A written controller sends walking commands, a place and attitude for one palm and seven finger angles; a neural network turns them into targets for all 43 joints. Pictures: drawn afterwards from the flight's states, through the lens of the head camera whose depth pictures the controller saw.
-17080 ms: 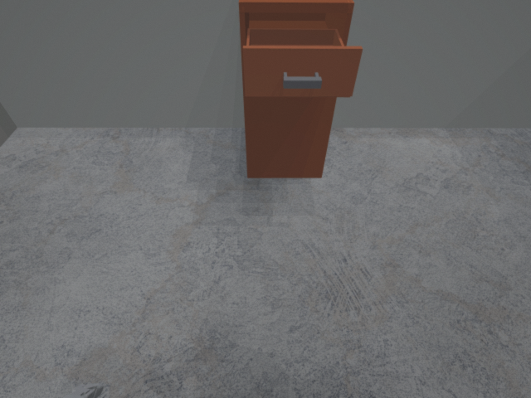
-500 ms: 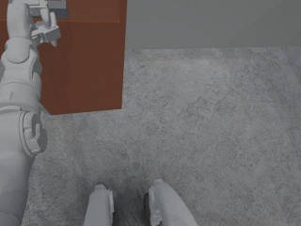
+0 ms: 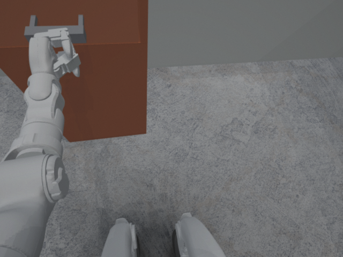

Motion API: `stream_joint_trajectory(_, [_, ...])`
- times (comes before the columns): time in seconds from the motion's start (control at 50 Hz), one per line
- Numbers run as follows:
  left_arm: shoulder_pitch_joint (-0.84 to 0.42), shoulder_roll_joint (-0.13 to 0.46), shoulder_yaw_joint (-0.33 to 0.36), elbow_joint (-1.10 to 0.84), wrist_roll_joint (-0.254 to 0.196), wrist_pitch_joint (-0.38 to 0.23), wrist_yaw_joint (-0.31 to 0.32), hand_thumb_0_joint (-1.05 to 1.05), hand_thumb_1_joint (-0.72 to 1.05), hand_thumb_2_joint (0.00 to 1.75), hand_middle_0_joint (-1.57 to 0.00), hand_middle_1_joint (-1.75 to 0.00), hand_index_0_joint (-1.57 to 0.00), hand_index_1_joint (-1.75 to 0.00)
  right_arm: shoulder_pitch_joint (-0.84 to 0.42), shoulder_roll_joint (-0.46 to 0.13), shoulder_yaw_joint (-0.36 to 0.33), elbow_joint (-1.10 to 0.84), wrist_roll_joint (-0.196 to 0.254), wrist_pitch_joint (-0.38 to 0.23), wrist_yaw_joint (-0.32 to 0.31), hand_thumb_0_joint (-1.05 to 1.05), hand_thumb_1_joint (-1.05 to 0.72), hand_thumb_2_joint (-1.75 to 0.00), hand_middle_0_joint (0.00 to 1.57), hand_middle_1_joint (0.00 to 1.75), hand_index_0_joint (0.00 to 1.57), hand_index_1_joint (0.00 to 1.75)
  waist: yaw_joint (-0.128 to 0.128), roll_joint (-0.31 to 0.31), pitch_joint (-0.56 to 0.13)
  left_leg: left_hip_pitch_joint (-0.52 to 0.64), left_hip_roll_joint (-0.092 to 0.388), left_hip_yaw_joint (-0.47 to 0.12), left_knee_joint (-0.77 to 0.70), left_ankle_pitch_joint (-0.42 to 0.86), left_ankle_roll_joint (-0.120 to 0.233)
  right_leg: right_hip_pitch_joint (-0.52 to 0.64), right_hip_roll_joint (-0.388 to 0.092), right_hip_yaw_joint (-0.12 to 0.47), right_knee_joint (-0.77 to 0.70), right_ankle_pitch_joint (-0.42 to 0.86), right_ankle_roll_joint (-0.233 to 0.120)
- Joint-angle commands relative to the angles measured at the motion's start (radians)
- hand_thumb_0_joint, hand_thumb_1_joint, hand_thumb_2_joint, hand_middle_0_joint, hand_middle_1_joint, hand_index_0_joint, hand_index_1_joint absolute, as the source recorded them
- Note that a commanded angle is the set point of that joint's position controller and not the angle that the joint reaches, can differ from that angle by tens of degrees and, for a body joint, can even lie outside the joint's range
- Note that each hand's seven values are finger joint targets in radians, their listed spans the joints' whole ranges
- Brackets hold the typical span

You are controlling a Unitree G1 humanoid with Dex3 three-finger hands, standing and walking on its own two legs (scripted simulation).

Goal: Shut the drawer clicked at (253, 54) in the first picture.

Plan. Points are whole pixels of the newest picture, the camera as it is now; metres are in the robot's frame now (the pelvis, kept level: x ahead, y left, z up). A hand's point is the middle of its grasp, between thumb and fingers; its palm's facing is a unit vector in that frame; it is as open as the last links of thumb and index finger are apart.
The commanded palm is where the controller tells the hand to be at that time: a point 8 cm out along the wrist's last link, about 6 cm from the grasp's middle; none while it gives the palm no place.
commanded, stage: pull the fist back off the drawer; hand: left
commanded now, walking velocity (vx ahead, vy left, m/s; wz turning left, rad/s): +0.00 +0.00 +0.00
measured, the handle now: (57, 27) +0.63 +0.19 +0.08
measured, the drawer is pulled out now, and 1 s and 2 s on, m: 0.00 0.00 0.00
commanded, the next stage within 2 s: draw the hand back to the body in 0.08 s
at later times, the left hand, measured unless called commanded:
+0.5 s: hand (48, 80) +0.45 +0.18 +0.12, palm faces +0.08 -1.00 -0.04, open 3.3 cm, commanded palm +0.41 +0.22 +0.13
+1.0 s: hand out of the picture +0.31 +0.21 +0.20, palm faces +0.28 -0.92 -0.26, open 3.3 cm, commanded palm +0.26 +0.25 +0.21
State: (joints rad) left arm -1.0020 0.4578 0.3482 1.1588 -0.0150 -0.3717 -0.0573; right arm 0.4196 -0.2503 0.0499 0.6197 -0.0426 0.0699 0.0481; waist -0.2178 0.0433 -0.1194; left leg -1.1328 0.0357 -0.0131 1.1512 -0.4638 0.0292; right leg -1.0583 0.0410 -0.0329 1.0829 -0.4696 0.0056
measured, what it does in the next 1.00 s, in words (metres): rises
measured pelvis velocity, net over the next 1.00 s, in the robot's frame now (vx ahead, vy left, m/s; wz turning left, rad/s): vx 0.04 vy -0.01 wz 0.04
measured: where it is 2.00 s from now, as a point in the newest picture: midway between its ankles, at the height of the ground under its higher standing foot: outside the picture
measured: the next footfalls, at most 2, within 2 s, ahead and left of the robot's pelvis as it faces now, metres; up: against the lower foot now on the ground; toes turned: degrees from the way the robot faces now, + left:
none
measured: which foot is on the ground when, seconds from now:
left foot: down 0.00-1.00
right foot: down 0.00-1.00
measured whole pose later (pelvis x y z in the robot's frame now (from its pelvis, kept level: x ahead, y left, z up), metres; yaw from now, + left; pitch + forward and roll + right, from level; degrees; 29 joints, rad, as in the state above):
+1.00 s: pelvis +0.04 -0.01 +0.09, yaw +2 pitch +0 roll +0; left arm 0.12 0.31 0.13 -0.04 -0.08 -0.04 0.08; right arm 0.17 -0.22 0.05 0.55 0.04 0.03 -0.09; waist 0.03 0.04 -0.02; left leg -0.24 0.00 0.01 0.53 -0.29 0.01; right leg -0.20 0.01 -0.01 0.51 -0.32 -0.01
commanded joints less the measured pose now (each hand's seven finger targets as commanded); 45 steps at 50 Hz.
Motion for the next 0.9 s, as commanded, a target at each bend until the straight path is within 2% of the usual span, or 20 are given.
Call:
stream_joint_trajectory(0.0, [-0.405,0.174,0.015,-0.258,-0.029,-0.091,0.009,0.00,0.90,0.90,-1.40,-1.60,-1.40,-1.60,0.160,-0.194,-0.080,-0.051,0.003,-0.001,-0.008,0.00,-0.90,-0.90,0.20,0.30,0.20,0.30,0.006,0.097,-0.494,0.511,-0.008,-0.052,-0.137,0.323,0.000,0.180,0.027,-0.016,-0.149,0.244,-0.032])
stream_joint_trajectory(0.02, [-0.396,0.193,0.035,-0.263,-0.030,-0.098,0.013,0.00,0.90,0.90,-1.40,-1.60,-1.40,-1.60,0.160,-0.197,-0.083,-0.051,0.005,0.002,-0.010,0.00,-0.90,-0.90,0.20,0.30,0.20,0.30,0.011,0.088,-0.499,0.512,-0.008,-0.049,-0.137,0.338,0.000,0.189,0.026,-0.012,-0.149,0.262,-0.030])
stream_joint_trajectory(0.16, [-0.312,0.097,-0.026,-0.295,-0.037,-0.128,-0.004,0.00,0.90,0.90,-1.40,-1.60,-1.40,-1.60,0.147,-0.179,-0.096,-0.046,0.008,0.023,-0.005,0.00,-0.90,-0.90,0.20,0.30,0.20,0.30,0.026,0.110,-0.520,0.590,-0.010,-0.040,-0.128,0.496,-0.009,0.219,0.023,-0.011,-0.136,0.398,-0.031])
stream_joint_trajectory(0.2, [-0.173,0.116,0.001,-0.404,-0.062,-0.121,-0.016,0.00,0.90,0.90,-1.40,-1.60,-1.40,-1.60,0.132,-0.180,-0.103,-0.083,0.018,0.030,-0.002,0.00,-0.90,-0.90,0.20,0.30,0.20,0.30,0.081,0.134,-0.612,0.659,-0.014,-0.026,-0.146,0.592,-0.010,0.318,0.025,-0.005,-0.145,0.483,-0.036])
stream_joint_trajectory(0.22, [-0.108,0.135,0.020,-0.466,-0.073,-0.112,-0.022,0.00,0.90,0.90,-1.40,-1.60,-1.40,-1.60,0.124,-0.177,-0.105,-0.097,0.026,0.035,-0.003,0.00,-0.90,-0.90,0.20,0.30,0.20,0.30,0.100,0.132,-0.642,0.693,-0.011,-0.026,-0.162,0.649,-0.013,0.361,0.023,-0.006,-0.154,0.524,-0.034])
stream_joint_trajectory(0.24, [-0.033,0.116,0.006,-0.534,-0.090,-0.095,-0.030,0.00,0.90,0.90,-1.40,-1.60,-1.40,-1.60,0.111,-0.169,-0.105,-0.116,0.034,0.036,-0.002,0.00,-0.90,-0.90,0.20,0.30,0.20,0.30,0.117,0.129,-0.647,0.702,-0.015,-0.015,-0.177,0.678,-0.010,0.419,0.026,-0.002,-0.171,0.570,-0.031])
stream_joint_trajectory(0.32, [0.161,0.085,-0.008,-0.689,-0.144,-0.016,-0.043,0.00,0.90,0.90,-1.40,-1.60,-1.40,-1.60,0.065,-0.156,-0.102,-0.157,0.066,0.031,-0.016,0.00,-0.90,-0.90,0.20,0.30,0.20,0.30,0.129,-0.012,-0.524,0.610,-0.026,0.022,-0.246,0.593,0.010,0.592,0.022,0.011,-0.236,0.683,-0.018])
stream_joint_trajectory(0.34, [0.196,0.106,0.011,-0.741,-0.154,-0.007,-0.043,0.00,0.90,0.90,-1.40,-1.60,-1.40,-1.60,0.052,-0.154,-0.103,-0.166,0.070,0.026,-0.023,0.00,-0.90,-0.90,0.20,0.30,0.20,0.30,0.140,-0.013,-0.519,0.602,-0.032,0.032,-0.261,0.574,0.012,0.638,0.018,0.018,-0.247,0.706,-0.017])
stream_joint_trajectory(0.38, [0.247,0.061,-0.027,-0.822,-0.170,-0.001,-0.049,0.00,0.90,0.90,-1.40,-1.60,-1.40,-1.60,0.023,-0.144,-0.099,-0.172,0.077,0.010,-0.033,0.00,-0.90,-0.90,0.20,0.30,0.20,0.30,0.134,-0.009,-0.470,0.631,-0.033,0.035,-0.290,0.548,0.013,0.651,0.016,0.014,-0.273,0.695,-0.016])
stream_joint_trajectory(0.42, [0.302,0.032,-0.050,-0.871,-0.182,-0.002,-0.058,0.00,0.90,0.90,-1.40,-1.60,-1.40,-1.60,-0.001,-0.137,-0.098,-0.168,0.082,-0.007,-0.041,0.00,-0.90,-0.90,0.20,0.30,0.20,0.30,0.132,0.036,-0.425,0.684,-0.031,0.035,-0.307,0.562,0.011,0.632,0.015,0.013,-0.295,0.680,-0.016])
stream_joint_trajectory(0.46, [0.348,0.011,-0.076,-0.872,-0.194,0.011,-0.079,0.00,0.90,0.90,-1.40,-1.60,-1.40,-1.60,-0.024,-0.141,-0.096,-0.161,0.086,-0.020,-0.048,0.00,-0.90,-0.90,0.20,0.30,0.20,0.30,0.124,0.018,-0.359,0.695,-0.028,0.026,-0.331,0.515,0.008,0.610,0.016,0.007,-0.320,0.617,-0.015])
stream_joint_trajectory(0.5, [0.353,-0.022,-0.119,-0.918,-0.203,0.027,-0.105,0.00,0.90,0.90,-1.40,-1.60,-1.40,-1.60,-0.053,-0.140,-0.095,-0.168,0.092,-0.035,-0.055,0.00,-0.90,-0.90,0.20,0.30,0.20,0.30,0.119,0.062,-0.327,0.741,-0.029,0.020,-0.347,0.509,0.008,0.594,0.013,0.003,-0.338,0.578,-0.021])
stream_joint_trajectory(0.54, [0.429,-0.022,-0.114,-0.941,-0.219,0.054,-0.124,0.00,0.90,0.90,-1.40,-1.60,-1.40,-1.60,-0.083,-0.140,-0.092,-0.177,0.095,-0.047,-0.061,0.00,-0.90,-0.90,0.20,0.30,0.20,0.30,0.138,0.051,-0.329,0.769,-0.029,0.013,-0.365,0.508,0.007,0.610,0.010,-0.003,-0.352,0.566,-0.021])
stream_joint_trajectory(0.6, [0.482,-0.027,-0.122,-0.980,-0.241,0.091,-0.142,0.00,0.90,0.90,-1.40,-1.60,-1.40,-1.60,-0.131,-0.141,-0.081,-0.199,0.101,-0.065,-0.072,0.00,-0.90,-0.90,0.20,0.30,0.20,0.30,0.145,0.008,-0.257,0.756,-0.034,0.009,-0.400,0.441,0.011,0.630,0.006,-0.008,-0.380,0.529,-0.022])
stream_joint_trajectory(0.66, [0.550,0.002,-0.087,-1.084,-0.253,0.112,-0.143,0.00,0.90,0.90,-1.40,-1.60,-1.40,-1.60,-0.185,-0.133,-0.073,-0.227,0.102,-0.086,-0.080,0.00,-0.90,-0.90,0.20,0.30,0.20,0.30,0.179,0.004,-0.273,0.777,-0.039,0.008,-0.432,0.422,0.011,0.686,-0.002,-0.007,-0.396,0.514,-0.024])
stream_joint_trajectory(0.68, [0.598,0.082,-0.111,-1.176,-0.137,0.138,-0.040,0.00,0.90,0.90,-1.40,-1.60,-1.40,-1.60,-0.265,-0.114,-0.080,-0.243,0.100,-0.071,-0.097,0.00,-0.90,-0.90,0.20,0.30,0.20,0.30,0.231,0.001,-0.271,0.831,-0.039,0.024,-0.488,0.406,0.005,0.719,-0.023,0.039,-0.459,0.461,-0.033])
stream_joint_trajectory(0.7, [0.627,0.032,-0.140,-1.209,-0.131,0.163,0.012,0.00,0.90,0.90,-1.40,-1.60,-1.40,-1.60,-0.276,-0.107,-0.072,-0.251,0.095,-0.071,-0.109,0.00,-0.90,-0.90,0.20,0.30,0.20,0.30,0.209,-0.006,-0.215,0.836,-0.039,0.023,-0.516,0.372,0.006,0.720,-0.024,0.035,-0.488,0.430,-0.031])
stream_joint_trajectory(0.74, [0.705,0.017,-0.151,-1.229,-0.103,0.208,0.075,0.00,0.90,0.90,-1.40,-1.60,-1.40,-1.60,-0.298,-0.103,-0.062,-0.240,0.093,-0.064,-0.123,0.00,-0.90,-0.90,0.20,0.30,0.20,0.30,0.213,-0.013,-0.144,0.846,-0.033,0.024,-0.557,0.344,0.007,0.753,-0.030,0.034,-0.525,0.410,-0.028])
stream_joint_trajectory(0.8, [0.759,0.040,-0.125,-1.272,-0.087,0.240,0.117,0.00,0.90,0.90,-1.40,-1.60,-1.40,-1.60,-0.324,-0.102,-0.053,-0.229,0.087,-0.061,-0.142,0.00,-0.90,-0.90,0.20,0.30,0.20,0.30,0.219,-0.049,-0.102,0.892,-0.032,0.023,-0.612,0.332,0.012,0.791,-0.026,0.032,-0.584,0.384,-0.025])
stream_joint_trajectory(0.88, [0.835,0.016,-0.135,-1.395,-0.073,0.259,0.144,0.00,0.90,0.90,-1.40,-1.60,-1.40,-1.60,-0.347,-0.088,-0.039,-0.221,0.079,-0.080,-0.147,0.00,-0.90,-0.90,0.20,0.30,0.20,0.30,0.231,0.012,-0.091,0.983,-0.030,0.020,-0.673,0.375,0.008,0.860,-0.033,0.025,-0.631,0.407,-0.030])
